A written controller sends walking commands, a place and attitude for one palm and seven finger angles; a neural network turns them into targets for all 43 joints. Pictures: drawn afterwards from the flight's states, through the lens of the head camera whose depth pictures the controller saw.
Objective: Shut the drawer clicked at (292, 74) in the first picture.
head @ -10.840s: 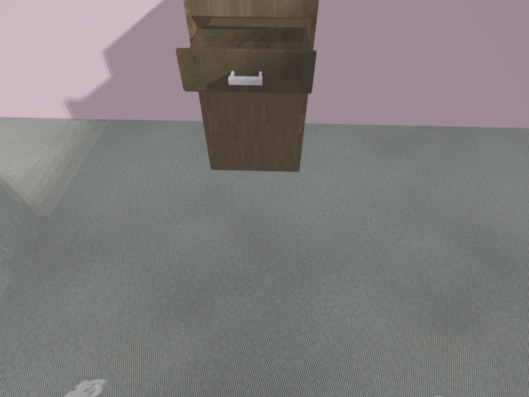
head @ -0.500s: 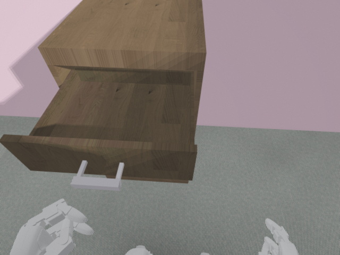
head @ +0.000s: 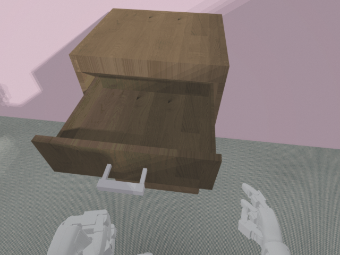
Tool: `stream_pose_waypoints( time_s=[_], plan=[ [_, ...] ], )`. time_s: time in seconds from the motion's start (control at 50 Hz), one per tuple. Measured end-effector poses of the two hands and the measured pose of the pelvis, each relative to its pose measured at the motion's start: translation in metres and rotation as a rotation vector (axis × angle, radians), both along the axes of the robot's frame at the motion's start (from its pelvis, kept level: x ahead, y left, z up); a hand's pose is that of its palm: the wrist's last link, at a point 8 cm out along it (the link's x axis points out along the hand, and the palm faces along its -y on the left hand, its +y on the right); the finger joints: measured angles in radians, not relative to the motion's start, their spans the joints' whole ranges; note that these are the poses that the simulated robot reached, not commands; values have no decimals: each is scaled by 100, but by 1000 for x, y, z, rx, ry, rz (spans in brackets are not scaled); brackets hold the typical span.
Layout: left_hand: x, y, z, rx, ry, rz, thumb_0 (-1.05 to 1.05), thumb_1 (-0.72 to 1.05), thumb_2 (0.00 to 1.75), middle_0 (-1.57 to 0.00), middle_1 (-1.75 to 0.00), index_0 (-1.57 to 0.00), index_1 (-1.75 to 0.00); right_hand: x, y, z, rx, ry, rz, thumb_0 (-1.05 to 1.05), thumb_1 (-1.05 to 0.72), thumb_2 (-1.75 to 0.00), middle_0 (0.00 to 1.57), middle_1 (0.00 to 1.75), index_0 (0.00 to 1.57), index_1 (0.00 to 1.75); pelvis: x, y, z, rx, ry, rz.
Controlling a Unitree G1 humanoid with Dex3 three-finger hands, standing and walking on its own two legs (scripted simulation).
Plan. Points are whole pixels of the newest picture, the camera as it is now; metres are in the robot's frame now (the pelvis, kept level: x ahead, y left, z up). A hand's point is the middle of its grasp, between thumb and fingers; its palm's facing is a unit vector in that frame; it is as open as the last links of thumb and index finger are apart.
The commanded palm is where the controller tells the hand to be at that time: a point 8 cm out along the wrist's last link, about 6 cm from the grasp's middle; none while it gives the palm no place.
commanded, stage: raise the hand and make a fist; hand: left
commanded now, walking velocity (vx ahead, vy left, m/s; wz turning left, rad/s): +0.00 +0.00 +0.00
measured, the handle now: (123, 178) +0.29 +0.15 +0.02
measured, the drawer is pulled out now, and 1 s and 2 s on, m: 0.30 0.30 0.30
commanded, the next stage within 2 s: bring the fist close to the handle in 0.50 s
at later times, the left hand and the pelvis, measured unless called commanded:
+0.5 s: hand (114, 241) +0.13 +0.11 +0.12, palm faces +0.00 -1.00 +0.00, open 3.3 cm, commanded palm +0.08 +0.15 +0.12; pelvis +0.00 -0.01 +0.00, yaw -1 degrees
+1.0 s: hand (130, 234) +0.16 +0.09 +0.08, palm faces -0.03 -1.00 -0.02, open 3.3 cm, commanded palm +0.12 +0.15 +0.08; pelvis +0.01 -0.03 -0.01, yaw +0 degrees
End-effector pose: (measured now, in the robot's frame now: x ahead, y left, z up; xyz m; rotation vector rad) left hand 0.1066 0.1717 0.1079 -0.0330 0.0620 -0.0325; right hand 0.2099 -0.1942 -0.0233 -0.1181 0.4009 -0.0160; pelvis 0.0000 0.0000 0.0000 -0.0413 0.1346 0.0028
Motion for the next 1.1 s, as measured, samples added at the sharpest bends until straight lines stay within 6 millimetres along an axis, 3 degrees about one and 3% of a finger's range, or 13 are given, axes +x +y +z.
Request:
stream_pose_waypoints(
  time_s=[0.18, 0.36, 0.56, 0.82, 1.1],
  plan=[
    [-2, 2, 16, 20, -28, 34, 1, 90, 90, -139, -159, -139, -159, -14, -4, -9, -10, 55, -9, 2, -90, -90, 21, 30, 21, 30, 0, 4, -2, -1, 1, -4],
    [2, -6, 7, 26, 20, 5, 1, 90, 90, -139, -160, -140, -160, -30, -24, -18, -25, 104, -71, 2, -90, -90, 21, 30, 21, 30, 1, -1, -4, 5, 10, -11],
    [5, -16, 15, 28, -29, 32, 1, 90, 90, -139, -160, -140, -160, -27, -35, -19, -17, 87, -83, 2, -90, -90, 20, 30, 20, 30, 4, -10, -4, 12, 12, -10],
    [15, -20, -10, 45, 23, 37, 1, 90, 90, -139, -160, -140, -160, -13, -48, -25, -32, 107, -71, 2, -90, -90, 21, 30, 20, 30, 8, -26, -7, 18, 39, 0],
    [33, -20, -39, 55, 47, 16, 1, 90, 90, -139, -160, -140, -160, -19, -66, -47, -51, 200, -115, 2, -90, -90, 21, 30, 20, 30, 11, -33, -14, 28, 84, -6]
  ],
)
